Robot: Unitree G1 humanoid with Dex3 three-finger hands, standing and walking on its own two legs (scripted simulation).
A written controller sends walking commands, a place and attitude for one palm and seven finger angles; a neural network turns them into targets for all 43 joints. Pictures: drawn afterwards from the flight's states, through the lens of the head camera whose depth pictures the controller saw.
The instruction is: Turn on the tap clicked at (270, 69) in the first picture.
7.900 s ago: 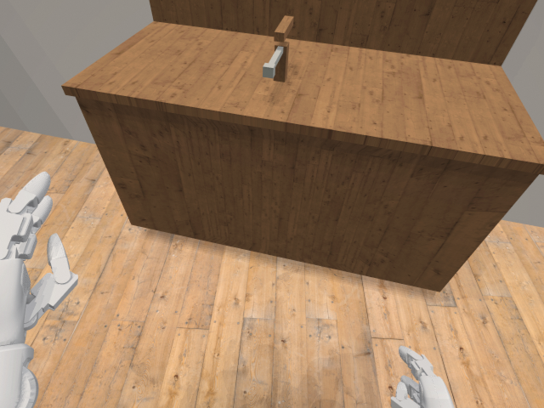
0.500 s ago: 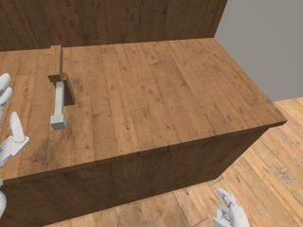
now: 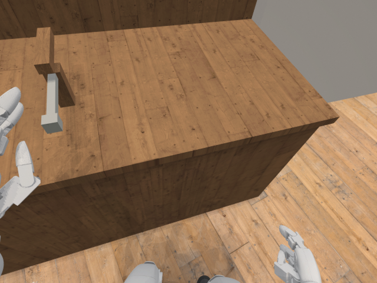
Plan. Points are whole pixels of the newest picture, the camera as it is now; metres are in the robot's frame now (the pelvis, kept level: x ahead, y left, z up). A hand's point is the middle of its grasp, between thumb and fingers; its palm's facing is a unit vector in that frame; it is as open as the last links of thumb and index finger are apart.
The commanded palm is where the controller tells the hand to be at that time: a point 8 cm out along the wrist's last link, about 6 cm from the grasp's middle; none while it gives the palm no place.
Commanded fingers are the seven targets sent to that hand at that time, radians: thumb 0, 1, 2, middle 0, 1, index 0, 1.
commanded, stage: come to a stop and stand still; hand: left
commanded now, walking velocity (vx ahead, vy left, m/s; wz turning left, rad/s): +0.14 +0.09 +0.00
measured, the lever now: (52, 123) +0.37 +0.31 +0.10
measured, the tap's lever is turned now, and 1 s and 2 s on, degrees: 0 0 0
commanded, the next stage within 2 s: look again from close up in 1.98 s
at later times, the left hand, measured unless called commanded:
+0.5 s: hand out of the picture +0.18 +0.29 +0.17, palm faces +0.43 -0.84 -0.34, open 7.4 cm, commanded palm +0.13 +0.32 +0.19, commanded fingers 0.00 0.90 0.90 -0.20 -0.30 -0.20 -0.30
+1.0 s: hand (31, 189) +0.21 +0.24 +0.17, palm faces +0.30 -0.86 -0.41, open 7.4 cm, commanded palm +0.15 +0.29 +0.19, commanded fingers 0.00 0.90 0.90 -0.20 -0.30 -0.20 -0.30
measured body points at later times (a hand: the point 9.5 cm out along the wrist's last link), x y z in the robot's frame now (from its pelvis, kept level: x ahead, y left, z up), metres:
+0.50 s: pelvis -0.02 +0.03 -0.01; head -0.03 +0.06 +0.44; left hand +0.15 +0.33 +0.19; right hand +0.15 -0.19 -0.08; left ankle +0.00 +0.12 -0.73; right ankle +0.03 -0.09 -0.73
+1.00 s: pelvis -0.02 +0.02 +0.01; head -0.02 -0.01 +0.46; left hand +0.18 +0.29 +0.19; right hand +0.14 -0.23 -0.07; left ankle +0.00 +0.12 -0.73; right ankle +0.00 -0.06 -0.73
